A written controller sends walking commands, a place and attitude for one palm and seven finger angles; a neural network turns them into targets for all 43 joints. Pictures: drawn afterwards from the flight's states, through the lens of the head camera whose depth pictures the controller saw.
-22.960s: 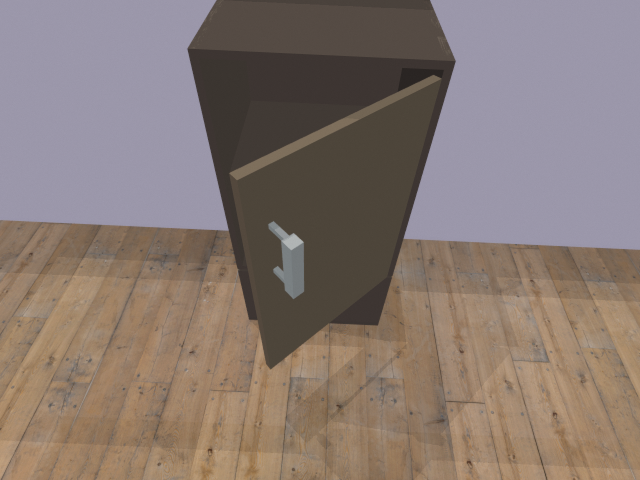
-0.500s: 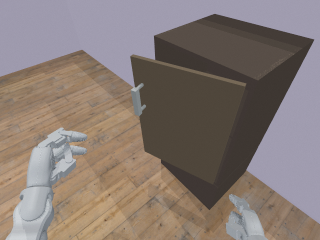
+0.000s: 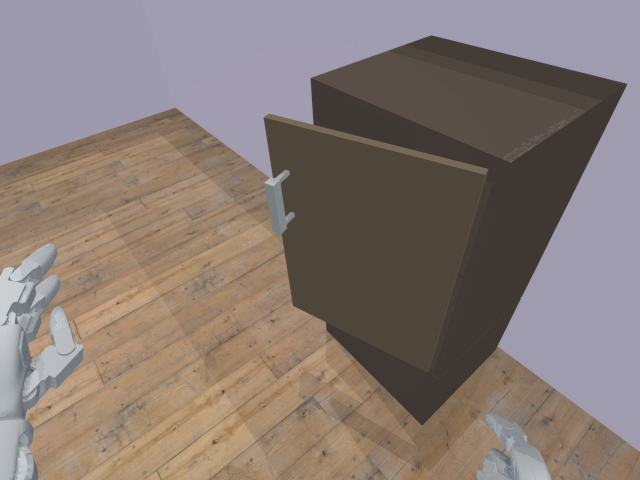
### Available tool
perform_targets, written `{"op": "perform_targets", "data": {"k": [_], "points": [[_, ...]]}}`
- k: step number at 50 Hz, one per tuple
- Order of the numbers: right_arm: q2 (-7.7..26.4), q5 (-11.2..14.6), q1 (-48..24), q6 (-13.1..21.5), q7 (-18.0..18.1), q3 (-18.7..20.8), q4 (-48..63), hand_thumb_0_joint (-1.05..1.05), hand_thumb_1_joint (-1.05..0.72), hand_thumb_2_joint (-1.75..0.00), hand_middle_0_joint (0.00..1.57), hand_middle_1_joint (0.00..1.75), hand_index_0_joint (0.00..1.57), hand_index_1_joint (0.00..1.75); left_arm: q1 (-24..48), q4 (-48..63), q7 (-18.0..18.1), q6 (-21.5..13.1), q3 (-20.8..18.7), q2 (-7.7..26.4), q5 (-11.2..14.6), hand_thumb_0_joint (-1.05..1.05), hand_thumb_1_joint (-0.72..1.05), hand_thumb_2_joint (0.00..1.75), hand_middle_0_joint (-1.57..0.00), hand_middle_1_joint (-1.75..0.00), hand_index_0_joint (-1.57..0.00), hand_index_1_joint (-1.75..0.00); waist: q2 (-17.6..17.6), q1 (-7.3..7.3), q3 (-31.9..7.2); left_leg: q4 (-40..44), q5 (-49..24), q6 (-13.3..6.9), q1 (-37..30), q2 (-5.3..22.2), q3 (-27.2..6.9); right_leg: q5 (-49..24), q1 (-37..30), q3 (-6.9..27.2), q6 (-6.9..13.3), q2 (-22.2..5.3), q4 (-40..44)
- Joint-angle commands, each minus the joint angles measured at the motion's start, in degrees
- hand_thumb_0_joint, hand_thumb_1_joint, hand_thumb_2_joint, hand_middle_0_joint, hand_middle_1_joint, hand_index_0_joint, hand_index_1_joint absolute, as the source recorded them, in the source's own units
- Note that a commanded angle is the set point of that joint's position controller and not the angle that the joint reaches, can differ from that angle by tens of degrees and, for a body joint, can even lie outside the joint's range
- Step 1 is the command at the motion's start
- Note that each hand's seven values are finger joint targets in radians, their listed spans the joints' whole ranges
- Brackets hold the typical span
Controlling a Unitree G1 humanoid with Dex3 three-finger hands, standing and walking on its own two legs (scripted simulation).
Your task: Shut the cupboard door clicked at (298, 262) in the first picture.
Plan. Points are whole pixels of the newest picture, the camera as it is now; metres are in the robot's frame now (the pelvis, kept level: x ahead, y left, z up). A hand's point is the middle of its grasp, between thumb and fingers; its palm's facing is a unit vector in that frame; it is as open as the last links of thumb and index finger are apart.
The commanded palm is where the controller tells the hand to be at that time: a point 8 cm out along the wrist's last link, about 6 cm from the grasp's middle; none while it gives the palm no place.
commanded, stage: draw the hand back to the body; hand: left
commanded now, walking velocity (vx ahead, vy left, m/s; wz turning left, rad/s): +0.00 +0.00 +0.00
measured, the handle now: (282, 201) +0.65 +0.17 -0.02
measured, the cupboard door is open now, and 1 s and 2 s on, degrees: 19 19 19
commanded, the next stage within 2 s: step back with the hand held close in 0.12 s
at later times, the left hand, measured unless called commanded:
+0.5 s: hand (85, 337) +0.20 +0.27 +0.15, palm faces +0.38 -0.79 -0.48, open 7.4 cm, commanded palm +0.14 +0.31 +0.17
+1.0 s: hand out of the picture +0.12 +0.31 +0.15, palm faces +0.46 -0.76 -0.46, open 7.4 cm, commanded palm +0.05 +0.34 +0.17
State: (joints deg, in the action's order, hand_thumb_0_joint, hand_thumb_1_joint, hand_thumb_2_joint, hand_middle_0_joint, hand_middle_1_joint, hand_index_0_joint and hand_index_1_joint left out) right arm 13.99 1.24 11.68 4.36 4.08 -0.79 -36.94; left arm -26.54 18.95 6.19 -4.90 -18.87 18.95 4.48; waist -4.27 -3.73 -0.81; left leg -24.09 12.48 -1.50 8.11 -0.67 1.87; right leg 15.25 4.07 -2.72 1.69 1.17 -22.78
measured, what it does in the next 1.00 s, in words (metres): shifts its weight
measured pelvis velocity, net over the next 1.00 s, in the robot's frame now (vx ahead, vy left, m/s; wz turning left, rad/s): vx -0.08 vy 0.03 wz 0.02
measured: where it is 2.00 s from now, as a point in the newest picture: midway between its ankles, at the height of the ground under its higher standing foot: outside the picture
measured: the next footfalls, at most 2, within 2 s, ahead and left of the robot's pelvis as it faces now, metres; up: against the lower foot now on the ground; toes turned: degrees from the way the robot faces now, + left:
right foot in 1.46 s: -0.18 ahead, -0.10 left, +0.00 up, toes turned +6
left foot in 1.92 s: -0.10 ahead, +0.14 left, +0.01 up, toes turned +0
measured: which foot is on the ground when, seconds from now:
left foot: down 0.00-1.00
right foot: down 0.00-1.00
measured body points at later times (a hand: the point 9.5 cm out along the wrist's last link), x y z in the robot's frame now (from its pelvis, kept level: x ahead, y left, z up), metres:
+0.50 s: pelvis +0.00 +0.01 +0.00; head +0.00 -0.02 +0.45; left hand +0.18 +0.31 +0.18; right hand +0.17 -0.24 -0.10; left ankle +0.01 +0.10 -0.74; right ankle -0.03 -0.10 -0.74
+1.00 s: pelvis -0.08 +0.03 -0.02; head -0.07 +0.04 +0.43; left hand +0.09 +0.35 +0.18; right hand +0.09 -0.21 -0.10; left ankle +0.01 +0.10 -0.74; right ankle -0.04 -0.10 -0.74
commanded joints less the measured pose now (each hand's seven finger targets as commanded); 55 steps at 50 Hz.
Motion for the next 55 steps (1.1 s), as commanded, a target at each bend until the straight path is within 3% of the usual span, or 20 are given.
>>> {"op": "perform_targets", "data": {"k": [1, 6, 12, 13, 15, 17, 19, 23, 27, 35, 37, 38, 42, 46, 47, 49, 51, 52, 53, 55], "points": [[4.77, 0.03, -8.94, 4.13, 0.45, 1.75, 9.95, 0.0, -0.9, -0.9, 0.2, 0.3, 0.2, 0.3, 6.88, 14.65, 1.26, -4.63, -7.8, 13.16, -0.33, 0.0, 0.9, 0.9, -0.2, -0.3, -0.2, -0.3, -1.53, 0.25, -1.83, 3.16, -6.53, -0.47, -3.09, 1.22, -0.92, -6.63, 3.99, 2.17, -1.09, -1.69, 5.44], [4.43, -0.02, -8.61, 4.15, 0.33, 1.65, 9.76, 0.0, -0.9, -0.9, 0.2, 0.3, 0.2, 0.3, 4.48, 12.24, 1.0, -4.47, -8.03, 12.38, 0.09, 0.0, 0.9, 0.9, -0.2, -0.3, -0.2, -0.3, 0.49, 0.33, 0.27, 3.21, -6.95, -0.37, -2.59, 1.45, -0.65, -7.32, 4.74, 2.16, -1.27, -1.5, 5.98], [4.92, 0.01, -8.55, 3.94, 0.26, 2.04, 9.79, 0.0, -0.9, -0.9, 0.2, 0.3, 0.2, 0.3, 4.05, 11.75, 0.57, -4.3, -7.96, 12.38, 0.2, 0.0, 0.9, 0.9, -0.2, -0.3, -0.2, -0.3, 1.47, 0.3, -0.68, 3.12, -7.88, -0.58, -3.25, 1.56, -0.49, -8.08, 4.3, 2.54, -1.44, -1.51, 6.35], [6.98, 0.25, -8.15, 2.54, 0.15, 2.83, 11.14, 0.0, -0.9, -0.9, 0.2, 0.3, 0.2, 0.3, 8.07, 14.51, 1.0, -6.04, -12.23, 17.18, -0.47, 0.0, 0.9, 0.9, -0.2, -0.3, -0.2, -0.3, 2.35, 2.45, 1.28, -0.85, -3.8, -1.43, 0.34, 2.98, -1.68, -8.86, 10.33, 7.98, -1.85, -5.36, 8.76], [5.89, -0.15, -7.76, 1.06, 0.02, 2.75, 10.17, 0.0, -0.9, -0.9, 0.2, 0.3, 0.2, 0.3, 3.35, 10.95, 0.94, -7.05, -9.05, 13.61, -0.72, 0.0, 0.9, 0.9, -0.2, -0.3, -0.2, -0.3, 4.63, 2.8, -0.72, -3.57, -3.02, -1.27, 1.55, 2.57, -1.78, -9.41, 11.13, 9.16, -1.37, -7.98, 8.69], [6.1, -0.07, -7.72, 0.36, 0.1, 3.2, 10.25, 0.0, -0.9, -0.9, 0.2, 0.3, 0.2, 0.3, 3.06, 12.11, 1.21, -7.86, -9.58, 14.44, -0.76, 0.0, 0.9, 0.9, -0.2, -0.3, -0.2, -0.3, 4.27, 2.9, -3.09, -4.24, -6.03, -1.03, 1.78, 2.66, -1.68, -15.17, 10.03, 8.2, -1.31, -8.56, 6.24], [6.12, 0.03, -7.43, -0.54, 0.43, 3.38, 10.77, 0.0, -0.9, -0.9, 0.2, 0.3, 0.2, 0.3, 0.89, 12.61, 1.5, -7.97, -9.4, 14.16, -0.56, 0.0, 0.9, 0.9, -0.2, -0.3, -0.2, -0.3, 2.07, 3.15, -6.69, -3.34, -11.2, -1.04, 0.92, 3.48, -1.87, -20.84, 7.83, 6.83, -1.55, -7.82, 2.52], [6.49, 0.14, -7.38, -2.41, 1.34, 3.64, 12.38, 0.0, -0.9, -0.9, 0.2, 0.3, 0.2, 0.3, -1.54, 15.42, 2.07, -7.26, -11.5, 16.34, -0.16, 0.0, 0.9, 0.9, -0.2, -0.3, -0.2, -0.3, 1.84, 3.22, -10.59, -2.88, -23.37, -0.93, 0.02, 5.07, -2.57, -28.91, 5.13, 4.76, -2.17, -5.65, -2.38], [6.92, 0.28, -7.28, -4.11, 1.57, 4.1, 13.48, 0.0, -0.9, -0.9, 0.2, 0.3, 0.2, 0.3, -4.25, 16.06, 2.58, -6.47, -13.65, 17.96, 0.2, 0.0, 0.9, 0.9, -0.2, -0.3, -0.2, -0.3, 2.65, 3.2, -12.02, -3.38, -25.05, -0.68, 2.16, 5.6, -2.65, -31.32, 4.0, 5.47, -1.97, -5.43, -4.11], [7.07, 0.28, -6.34, -4.24, 1.8, 3.75, 14.48, 0.0, -0.9, -0.9, 0.2, 0.3, 0.2, 0.3, -6.51, 18.1, 3.28, -6.93, -13.03, 17.0, 0.15, 0.0, 0.9, 0.9, -0.2, -0.3, -0.2, -0.3, 0.02, 3.52, -9.07, 0.64, -11.77, -1.39, 11.74, 7.38, -5.66, -16.86, 3.73, 5.61, -1.94, -3.56, -5.3], [7.57, 0.03, -6.47, -3.73, 1.98, 3.89, 14.33, 0.0, -0.9, -0.9, 0.2, 0.3, 0.2, 0.3, -6.2, 18.1, 3.59, -7.25, -14.66, 18.38, -0.15, 0.0, 0.9, 0.9, -0.2, -0.3, -0.2, -0.3, -1.11, 3.28, -7.73, 2.64, -4.73, -2.1, 15.94, 7.87, -6.91, -13.13, 2.44, 5.81, -2.19, -2.73, -5.51], [7.15, 0.1, -6.15, -3.48, 1.99, 3.51, 14.34, 0.0, -0.9, -0.9, 0.2, 0.3, 0.2, 0.3, -5.81, 18.19, 3.54, -7.58, -13.16, 16.67, -0.22, 0.0, 0.9, 0.9, -0.2, -0.3, -0.2, -0.3, -0.96, 3.62, -6.93, 3.47, -0.92, -2.34, 18.4, 8.15, -7.39, -11.46, 1.69, 5.72, -2.2, -2.72, -6.0], [8.37, -0.22, -5.93, -1.89, 2.24, 3.71, 14.24, 0.0, -0.9, -0.9, 0.2, 0.3, 0.2, 0.3, -2.34, 18.93, 3.89, -8.97, -14.15, 17.04, -1.62, 0.0, 0.9, 0.9, -0.2, -0.3, -0.2, -0.3, -4.27, 3.81, -3.34, 8.77, 21.17, -4.04, 30.38, 9.6, -10.58, -3.77, -2.65, 5.75, -2.4, -0.85, -9.05], [8.39, -0.46, -4.97, 0.1, 2.16, 3.84, 13.72, 0.0, -0.9, -0.9, 0.2, 0.3, 0.2, 0.3, 0.89, 19.52, 3.88, -10.28, -13.13, 15.01, -2.89, 0.0, 0.9, 0.9, -0.2, -0.3, -0.2, -0.3, -6.47, 3.81, -2.42, 12.18, 31.09, -5.39, 38.48, 12.54, -13.66, -2.32, -7.06, 4.15, -2.91, 1.55, -16.16], [8.62, -0.6, -5.34, 0.66, 2.07, 4.12, 13.62, 0.0, -0.9, -0.9, 0.2, 0.3, 0.2, 0.3, 0.98, 20.36, 3.89, -10.72, -14.89, 16.99, -3.15, 0.0, 0.9, 0.9, -0.2, -0.3, -0.2, -0.3, -7.17, 3.53, -3.37, 11.78, 30.71, -5.68, 37.75, 12.66, -14.34, -3.3, -7.16, 4.8, -2.88, 2.07, -16.36], [8.12, -0.59, -5.01, 1.35, 1.79, 4.0, 13.44, 0.0, -0.9, -0.9, 0.2, 0.3, 0.2, 0.3, 0.09, 20.39, 3.59, -11.22, -14.05, 15.52, -2.95, 0.0, 0.9, 0.9, -0.2, -0.3, -0.2, -0.3, -5.15, 3.74, -3.73, 10.29, 30.64, -5.41, 37.25, 12.54, -13.56, -2.9, -6.23, 5.72, -2.67, 1.98, -16.67], [7.76, -0.56, -4.1, 1.72, 1.42, 4.1, 12.94, 0.0, -0.9, -0.9, 0.2, 0.3, 0.2, 0.3, -0.83, 20.05, 3.57, -11.43, -14.14, 15.09, -2.67, 0.0, 0.9, 0.9, -0.2, -0.3, -0.2, -0.3, -1.87, 3.86, -4.31, 6.22, 28.81, -4.51, 35.46, 10.47, -10.92, -1.72, -3.53, 8.03, -1.73, 0.58, -14.23], [8.04, -0.83, -3.98, 1.8, 1.35, 4.34, 12.68, 0.0, -0.9, -0.9, 0.2, 0.3, 0.2, 0.3, -0.62, 20.16, 3.62, -11.5, -15.22, 16.35, -2.79, 0.0, 0.9, 0.9, -0.2, -0.3, -0.2, -0.3, 0.18, 3.89, -4.31, 3.65, 28.27, -3.93, 33.86, 9.17, -9.62, 0.77, -0.73, 10.35, -1.13, -0.48, -11.41], [7.12, -0.88, -3.66, 1.8, 1.15, 4.04, 12.49, 0.0, -0.9, -0.9, 0.2, 0.3, 0.2, 0.3, 0.22, 20.09, 3.66, -11.56, -13.38, 14.62, -2.65, 0.0, 0.9, 0.9, -0.2, -0.3, -0.2, -0.3, 2.62, 4.27, -2.81, 0.04, 25.94, -3.02, 31.66, 7.29, -8.17, 3.19, 4.29, 13.22, -0.09, -2.65, -7.71], [6.47, -1.19, -3.41, 2.11, 0.66, 3.96, 11.38, 0.0, -0.9, -0.9, 0.2, 0.3, 0.2, 0.3, 1.8, 20.67, 4.14, -11.9, -12.53, 14.98, -2.43, 0.0, 0.9, 0.9, -0.2, -0.3, -0.2, -0.3, 5.22, 4.75, -2.14, -6.68, 19.76, -1.08, 23.26, 4.79, -6.2, 8.14, 15.44, 18.44, 2.14, -7.18, -0.6]]}}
